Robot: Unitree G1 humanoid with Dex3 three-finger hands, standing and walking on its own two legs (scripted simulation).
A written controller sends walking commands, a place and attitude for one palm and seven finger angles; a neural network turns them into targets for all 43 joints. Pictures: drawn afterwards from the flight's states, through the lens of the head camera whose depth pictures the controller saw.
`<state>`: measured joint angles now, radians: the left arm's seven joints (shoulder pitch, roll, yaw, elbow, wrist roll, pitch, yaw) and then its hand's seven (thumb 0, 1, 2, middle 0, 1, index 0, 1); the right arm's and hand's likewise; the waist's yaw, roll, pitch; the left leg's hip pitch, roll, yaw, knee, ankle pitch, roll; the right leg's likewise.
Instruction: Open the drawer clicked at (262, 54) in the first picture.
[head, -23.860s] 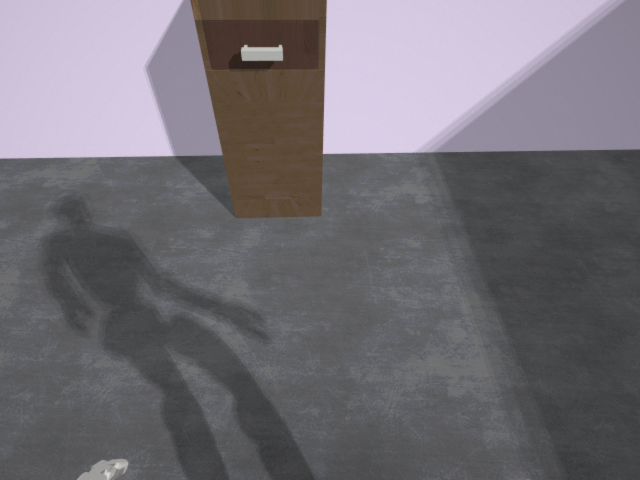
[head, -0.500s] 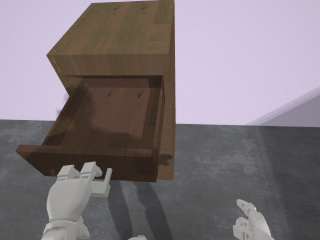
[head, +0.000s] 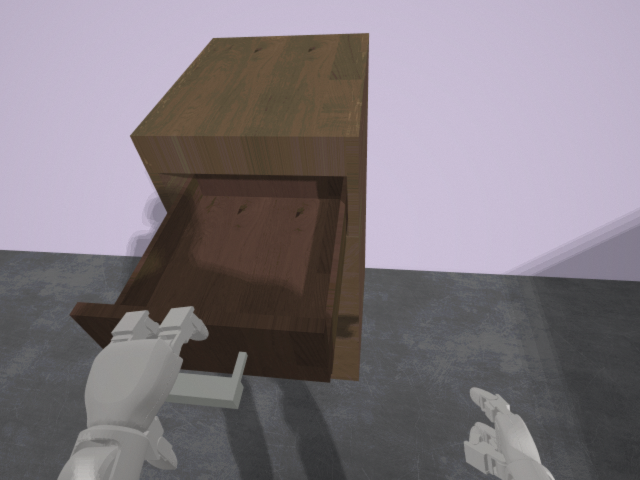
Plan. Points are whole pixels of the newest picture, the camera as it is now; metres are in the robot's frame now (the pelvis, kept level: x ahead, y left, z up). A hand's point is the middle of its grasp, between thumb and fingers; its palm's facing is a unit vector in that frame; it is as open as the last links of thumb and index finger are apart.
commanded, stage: lift the hand off the handle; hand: left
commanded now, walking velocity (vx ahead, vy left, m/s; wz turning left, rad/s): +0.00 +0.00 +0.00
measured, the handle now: (198, 372) +0.24 +0.21 +0.00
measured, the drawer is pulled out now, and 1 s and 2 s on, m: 0.30 0.30 0.30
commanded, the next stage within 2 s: draw the hand back to the body in 0.70 s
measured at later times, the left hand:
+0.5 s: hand (139, 351) +0.20 +0.21 +0.13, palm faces +0.14 -0.14 -0.98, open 13.8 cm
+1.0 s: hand (117, 355) +0.19 +0.23 +0.14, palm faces +0.09 -0.12 -0.99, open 13.8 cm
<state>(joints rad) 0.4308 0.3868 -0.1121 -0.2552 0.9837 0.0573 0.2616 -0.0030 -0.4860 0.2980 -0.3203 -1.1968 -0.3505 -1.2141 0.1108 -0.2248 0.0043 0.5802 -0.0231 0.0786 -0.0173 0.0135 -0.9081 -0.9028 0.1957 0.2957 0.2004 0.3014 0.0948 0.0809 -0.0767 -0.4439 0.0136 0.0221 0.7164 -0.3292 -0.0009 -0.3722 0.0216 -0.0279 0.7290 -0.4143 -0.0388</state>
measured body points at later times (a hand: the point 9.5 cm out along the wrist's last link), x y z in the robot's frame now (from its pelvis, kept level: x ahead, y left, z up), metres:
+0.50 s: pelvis +0.00 +0.01 +0.02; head -0.01 -0.04 +0.46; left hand +0.19 +0.22 +0.18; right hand +0.24 -0.18 -0.07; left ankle +0.02 +0.12 -0.72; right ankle -0.02 -0.09 -0.72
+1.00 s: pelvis +0.00 +0.00 +0.02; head -0.01 -0.05 +0.47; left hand +0.18 +0.23 +0.20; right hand +0.23 -0.19 -0.07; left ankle +0.02 +0.12 -0.72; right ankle -0.02 -0.09 -0.72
